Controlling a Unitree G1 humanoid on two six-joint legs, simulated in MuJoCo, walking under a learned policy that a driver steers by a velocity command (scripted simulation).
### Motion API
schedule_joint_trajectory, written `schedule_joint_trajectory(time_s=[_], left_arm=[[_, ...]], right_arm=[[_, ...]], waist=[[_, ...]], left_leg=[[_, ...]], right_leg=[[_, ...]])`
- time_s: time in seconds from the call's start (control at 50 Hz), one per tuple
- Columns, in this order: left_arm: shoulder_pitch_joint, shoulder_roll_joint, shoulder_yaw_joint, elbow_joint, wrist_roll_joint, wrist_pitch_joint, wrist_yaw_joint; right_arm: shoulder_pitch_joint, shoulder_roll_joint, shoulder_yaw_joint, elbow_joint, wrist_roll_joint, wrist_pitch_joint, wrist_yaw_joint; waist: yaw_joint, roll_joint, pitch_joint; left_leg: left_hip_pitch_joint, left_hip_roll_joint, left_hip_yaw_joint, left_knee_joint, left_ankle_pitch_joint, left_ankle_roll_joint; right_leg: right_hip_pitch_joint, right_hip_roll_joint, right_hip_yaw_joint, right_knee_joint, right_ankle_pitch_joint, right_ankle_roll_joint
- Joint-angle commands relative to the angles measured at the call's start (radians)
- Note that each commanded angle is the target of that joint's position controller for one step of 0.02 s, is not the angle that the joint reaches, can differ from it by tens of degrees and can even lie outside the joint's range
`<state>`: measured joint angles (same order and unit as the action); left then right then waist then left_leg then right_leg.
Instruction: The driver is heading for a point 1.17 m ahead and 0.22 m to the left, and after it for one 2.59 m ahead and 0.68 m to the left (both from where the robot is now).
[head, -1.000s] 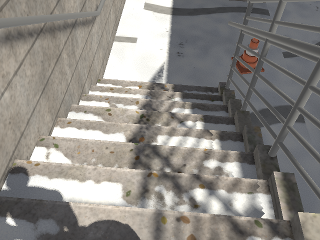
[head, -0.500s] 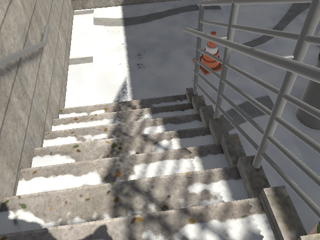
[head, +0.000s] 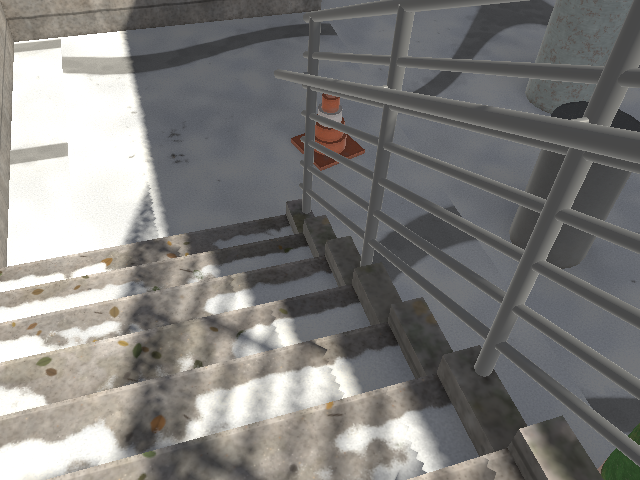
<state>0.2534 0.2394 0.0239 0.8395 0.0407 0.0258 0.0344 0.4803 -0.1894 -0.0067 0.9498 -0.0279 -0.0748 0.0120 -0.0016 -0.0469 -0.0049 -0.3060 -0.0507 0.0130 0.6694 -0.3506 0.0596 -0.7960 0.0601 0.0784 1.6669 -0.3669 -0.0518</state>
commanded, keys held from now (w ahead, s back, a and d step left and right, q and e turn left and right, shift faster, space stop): w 0.32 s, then w+q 0.68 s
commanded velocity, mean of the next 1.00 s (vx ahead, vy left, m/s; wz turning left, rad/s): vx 0.50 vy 0.00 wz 0.26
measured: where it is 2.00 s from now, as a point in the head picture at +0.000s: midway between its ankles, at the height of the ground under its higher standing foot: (258, 398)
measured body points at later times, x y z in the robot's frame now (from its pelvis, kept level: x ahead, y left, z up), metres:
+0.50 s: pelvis +0.22 -0.03 -0.02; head +0.23 -0.04 +0.43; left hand +0.20 +0.24 -0.15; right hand +0.30 -0.30 -0.15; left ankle +0.27 +0.08 -0.69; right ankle +0.18 -0.14 -0.72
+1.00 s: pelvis +0.48 -0.01 -0.20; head +0.47 +0.00 +0.25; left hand +0.57 +0.26 -0.32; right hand +0.46 -0.27 -0.33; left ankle +0.36 +0.01 -0.89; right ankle +0.71 -0.13 -0.86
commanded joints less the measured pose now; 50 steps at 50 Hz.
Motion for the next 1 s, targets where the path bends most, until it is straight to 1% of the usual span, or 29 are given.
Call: schedule_joint_trajectory(time_s=[0.02,0.08,0.16,0.26,0.3,0.32,0.34,0.36,0.38,0.42,0.44,0.46,0.48,0.5,0.54,0.56,0.62,0.66,0.68,0.7,0.72,0.74,0.76,0.78,0.82,0.88,0.92,0.94,1.0], left_arm=[[-0.019,0.074,0.024,-0.053,0.017,-0.012,-0.037],[0.047,0.034,0.023,0.022,0.011,0.001,-0.049],[-0.178,0.066,0.037,-0.012,0.008,0.008,-0.055],[-0.243,0.07,0.038,-0.013,0.007,-0.02,-0.042],[-0.084,0.063,0.04,0.03,0.01,-0.035,-0.048],[0.108,0.094,0.057,0.104,-0.003,-0.061,-0.047],[0.37,0.123,0.069,0.169,0.005,-0.09,-0.045],[0.428,0.222,0.088,0.218,0.001,-0.109,-0.038],[0.362,0.187,0.083,0.203,-0.009,-0.112,-0.048],[0.155,0.126,0.061,0.151,0.018,-0.105,-0.044],[0.077,0.132,0.06,0.142,0.022,-0.115,-0.032],[-0.022,0.075,0.044,0.101,0.02,-0.131,-0.037],[-0.077,0.059,0.042,0.106,0.001,-0.154,-0.027],[-0.088,0.055,0.049,0.119,-0.016,-0.166,-0.019],[-0.092,0.097,0.057,0.143,-0.033,-0.177,-0.003],[-0.048,0.088,0.058,0.165,-0.032,-0.178,-0.001],[0.021,0.066,0.054,0.206,-0.02,-0.15,0.026],[-0.029,0.066,0.056,0.189,-0.025,-0.093,0.034],[-0.01,0.006,0.044,0.158,-0.003,-0.065,0.025],[0.166,-0.005,0.037,0.102,-0.023,-0.078,0.023],[0.183,0.077,0.043,0.117,-0.021,-0.09,0.018],[0.151,0.125,0.056,0.152,0.012,-0.088,0.005],[0.096,0.092,0.05,0.128,0.044,-0.081,-0.001],[-0.031,0.106,0.053,0.073,0.044,-0.069,-0.002],[-0.148,0.121,0.064,0.052,0.023,-0.056,-0.004],[-0.058,0.091,0.063,0.084,-0.001,-0.021,-0.015],[-0.204,0.111,0.073,0.026,-0.002,-0.041,-0.023],[-0.249,0.076,0.061,0.016,0.007,-0.05,-0.034],[-0.259,0.006,0.033,-0.011,0.007,-0.069,-0.068]], right_arm=[[-0.082,-0.193,-0.027,-0.068,0.023,-0.037,-0.013],[0.001,-0.202,-0.039,-0.037,0.023,-0.021,-0.011],[0.117,-0.169,-0.041,-0.03,0.005,0.009,-0.013],[0.181,-0.227,-0.065,-0.014,-0.019,0.021,-0.031],[0.074,-0.228,-0.068,-0.043,-0.015,0.032,-0.026],[-0.012,-0.224,-0.074,-0.042,-0.026,0.03,-0.023],[-0.106,-0.216,-0.075,-0.058,-0.006,0.023,-0.005],[-0.043,-0.064,-0.044,-0.091,0.006,0.015,-0.003],[-0.115,-0.152,-0.059,-0.1,-0.015,0.017,-0.027],[-0.212,-0.217,-0.084,-0.099,-0.005,0.04,-0.031],[-0.209,-0.209,-0.09,-0.105,-0.016,0.054,-0.018],[-0.208,-0.204,-0.091,-0.111,-0.019,0.064,-0.002],[-0.19,-0.168,-0.087,-0.094,-0.018,0.067,0.018],[-0.141,-0.112,-0.07,-0.085,0.0,0.079,0.037],[-0.088,-0.069,-0.051,-0.057,0.015,0.085,0.05],[-0.121,-0.076,-0.044,-0.067,0.018,0.095,0.045],[-0.119,-0.143,-0.051,-0.066,-0.033,0.093,0.017],[0.19,-0.196,-0.081,0.033,-0.016,0.08,0.011],[0.179,-0.233,-0.08,0.034,0.016,0.067,0.006],[0.14,-0.248,-0.057,0.007,0.006,0.044,0.007],[0.1,-0.228,-0.056,-0.019,0.013,0.034,0.008],[0.073,-0.179,-0.038,-0.025,0.017,0.035,0.008],[0.012,-0.22,-0.051,-0.04,0.008,0.031,-0.012],[-0.024,-0.208,-0.043,-0.058,-0.004,0.013,-0.029],[0.016,-0.203,-0.043,-0.027,0.005,0.017,-0.037],[0.088,-0.184,-0.047,-0.001,0.014,0.031,-0.04],[0.153,-0.13,-0.041,0.04,0.01,0.019,-0.051],[0.171,-0.129,-0.043,0.041,0.008,0.016,-0.06],[0.005,-0.107,-0.037,-0.008,0.017,0.011,-0.051]], waist=[[0.088,0.16,0.129],[0.072,0.201,-0.003],[-0.028,0.142,0.115],[-0.076,0.123,0.131],[0.003,0.16,0.061],[0.078,0.183,-0.017],[0.213,0.077,-0.108],[0.169,-0.338,-0.083],[0.148,-0.128,0.067],[0.075,0.054,0.184],[0.029,-0.027,0.201],[-0.032,0.027,0.187],[-0.072,-0.021,0.148],[-0.115,-0.017,0.095],[-0.132,-0.026,0.074],[-0.103,-0.023,0.094],[-0.069,-0.008,0.149],[-0.233,0.095,0.06],[-0.185,0.245,0.04],[-0.003,0.31,-0.033],[-0.014,0.215,-0.079],[-0.024,0.089,-0.015],[-0.013,0.147,-0.08],[0.006,0.071,0.023],[-0.016,-0.026,0.072],[-0.008,0.069,0.046],[-0.057,0.005,0.117],[-0.082,0.06,0.114],[-0.063,0.101,0.056]], left_leg=[[-0.262,0.223,-0.301,-0.396,0.224,0.168],[-0.119,0.245,-0.273,-0.331,0.446,0.182],[0.129,0.241,-0.312,-0.307,0.277,0.201],[0.281,0.271,-0.282,-0.183,0.468,0.194],[0.176,0.218,-0.167,-0.007,0.817,0.144],[0.147,0.181,-0.143,0.217,0.795,0.094],[-0.091,0.12,-0.106,0.574,0.665,0.048],[-0.493,-0.036,-0.077,0.833,-0.227,-0.005],[-0.66,-0.012,-0.173,0.746,-0.222,0.025],[-0.61,0.054,-0.156,0.566,-0.102,0.001],[-0.55,0.077,-0.159,0.51,-0.014,0.0],[-0.337,0.041,-0.093,0.353,0.253,-0.009],[-0.189,0.025,-0.064,0.264,0.487,-0.012],[0.033,-0.008,-0.005,0.163,0.8,-0.025],[0.277,-0.04,0.086,0.117,0.93,-0.039],[0.308,-0.049,0.117,0.08,0.914,-0.042],[0.233,-0.001,0.101,-0.22,0.835,-0.011],[0.411,0.138,-0.084,-0.532,0.833,0.175],[0.504,0.176,-0.121,-0.329,1.042,0.143],[0.603,0.29,-0.258,-0.027,1.419,0.113],[0.653,0.304,-0.323,-0.049,1.096,0.137],[0.529,0.261,-0.342,-0.07,0.859,0.17],[0.42,0.348,-0.599,-0.128,0.48,0.297],[0.203,0.383,-0.699,-0.225,0.561,0.355],[0.123,0.291,-0.64,-0.198,0.632,0.328],[0.099,0.194,-0.549,-0.161,0.703,0.232],[0.212,0.111,-0.547,-0.074,0.394,0.206],[0.221,0.091,-0.556,-0.064,0.337,0.204],[-0.124,-0.007,-0.447,-0.015,0.093,0.152]], right_leg=[[0.102,-0.076,0.002,-0.549,0.39,0.039],[0.22,-0.104,-0.052,-0.503,0.538,0.019],[0.027,-0.13,-0.069,-0.625,0.384,0.012],[0.066,-0.099,-0.109,-0.736,0.163,0.002],[0.352,-0.053,-0.156,-0.876,0.079,-0.038],[0.55,-0.086,-0.027,-0.977,0.298,-0.068],[0.89,-0.082,-0.021,-1.107,0.336,-0.098],[1.084,-0.334,0.339,-1.236,0.226,-0.14],[0.967,-0.381,0.449,-1.279,0.101,-0.142],[0.71,-0.332,0.316,-1.284,-0.114,-0.127],[0.601,-0.353,0.305,-1.269,-0.163,-0.147],[0.374,-0.267,0.161,-1.22,-0.197,-0.12],[0.291,-0.211,0.038,-1.161,-0.21,-0.068],[0.141,-0.166,-0.073,-1.117,-0.253,-0.021],[0.021,-0.153,-0.159,-1.042,-0.263,-0.004],[0.037,-0.145,-0.184,-0.993,-0.235,0.005],[0.288,-0.135,-0.225,-0.671,0.036,-0.019],[0.304,-0.037,-0.262,0.092,0.036,-0.05],[0.097,0.019,-0.223,0.389,-0.376,-0.078],[-0.091,-0.077,-0.057,0.292,-0.244,-0.105],[-0.207,-0.122,-0.024,0.094,-0.085,-0.105],[-0.241,-0.138,-0.024,0.014,-0.022,-0.078],[-0.251,-0.145,0.003,-0.019,-0.032,-0.024],[-0.193,-0.183,0.04,-0.292,0.106,0.065],[-0.077,-0.166,0.031,-0.518,0.131,0.118],[-0.009,-0.145,-0.017,-0.484,0.28,0.068],[-0.181,-0.147,0.037,-0.67,0.412,0.05],[-0.189,-0.131,0.021,-0.73,0.456,0.047],[0.29,-0.045,-0.051,-0.966,0.846,0.05]])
